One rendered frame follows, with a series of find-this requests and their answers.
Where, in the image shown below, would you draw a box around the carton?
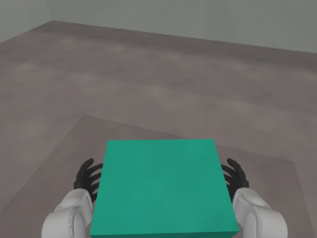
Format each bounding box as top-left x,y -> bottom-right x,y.
89,139 -> 240,238

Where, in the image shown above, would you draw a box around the robot left forearm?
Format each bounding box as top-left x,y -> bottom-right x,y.
41,188 -> 93,238

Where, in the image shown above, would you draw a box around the robot right forearm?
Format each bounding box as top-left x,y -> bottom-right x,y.
232,187 -> 288,238

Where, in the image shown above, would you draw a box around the robot right hand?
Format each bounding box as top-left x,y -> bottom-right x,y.
221,158 -> 250,204

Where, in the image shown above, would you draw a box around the robot left hand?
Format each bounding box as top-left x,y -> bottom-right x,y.
73,158 -> 103,203

